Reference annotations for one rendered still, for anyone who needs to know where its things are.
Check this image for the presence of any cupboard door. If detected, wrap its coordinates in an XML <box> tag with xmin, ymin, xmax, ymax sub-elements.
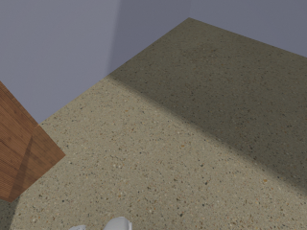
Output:
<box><xmin>0</xmin><ymin>89</ymin><xmax>35</xmax><ymax>198</ymax></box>

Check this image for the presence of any robot left thigh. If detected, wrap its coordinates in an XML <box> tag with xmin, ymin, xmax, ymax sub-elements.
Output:
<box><xmin>103</xmin><ymin>217</ymin><xmax>132</xmax><ymax>230</ymax></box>

